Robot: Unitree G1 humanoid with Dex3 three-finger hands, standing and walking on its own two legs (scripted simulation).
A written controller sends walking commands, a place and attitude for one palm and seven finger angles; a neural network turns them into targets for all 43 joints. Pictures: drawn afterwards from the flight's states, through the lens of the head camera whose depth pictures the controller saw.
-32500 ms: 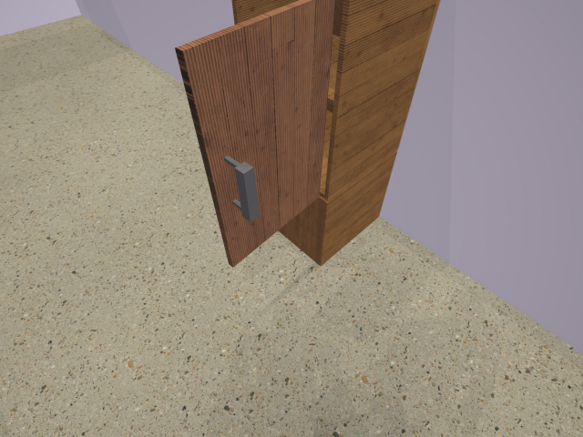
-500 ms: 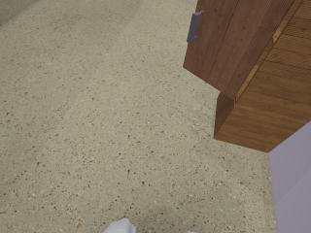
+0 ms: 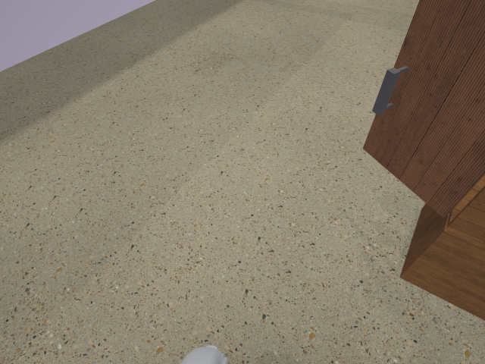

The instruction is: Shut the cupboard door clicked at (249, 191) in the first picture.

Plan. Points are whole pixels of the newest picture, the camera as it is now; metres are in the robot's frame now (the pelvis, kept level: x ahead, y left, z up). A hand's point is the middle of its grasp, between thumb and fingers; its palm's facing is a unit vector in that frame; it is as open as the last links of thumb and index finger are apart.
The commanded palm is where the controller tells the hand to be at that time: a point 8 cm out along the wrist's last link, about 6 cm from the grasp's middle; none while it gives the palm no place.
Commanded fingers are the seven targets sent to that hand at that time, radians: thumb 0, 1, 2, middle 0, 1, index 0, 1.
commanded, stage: walk to a spot facing it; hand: left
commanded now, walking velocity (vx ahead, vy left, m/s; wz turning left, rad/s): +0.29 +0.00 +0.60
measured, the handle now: (391, 90) +0.88 -0.44 -0.05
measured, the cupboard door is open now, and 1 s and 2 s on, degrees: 61 61 61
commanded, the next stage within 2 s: turn to face it in 0.68 s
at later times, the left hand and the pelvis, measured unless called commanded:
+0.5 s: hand out of the picture +0.09 +0.27 -0.19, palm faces +0.34 -0.92 -0.21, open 7.4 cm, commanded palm none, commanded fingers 0.00 0.90 0.90 -0.20 -0.30 -0.20 -0.30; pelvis +0.17 +0.08 -0.01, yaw +17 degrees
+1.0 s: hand (131, 236) +0.43 +0.30 -0.17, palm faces +0.31 -0.93 -0.20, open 7.4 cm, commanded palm none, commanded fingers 0.00 0.90 0.90 -0.20 -0.30 -0.20 -0.30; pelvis +0.39 +0.10 -0.01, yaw +19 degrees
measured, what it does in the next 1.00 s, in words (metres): walks ahead, turning left: left foot, then right foot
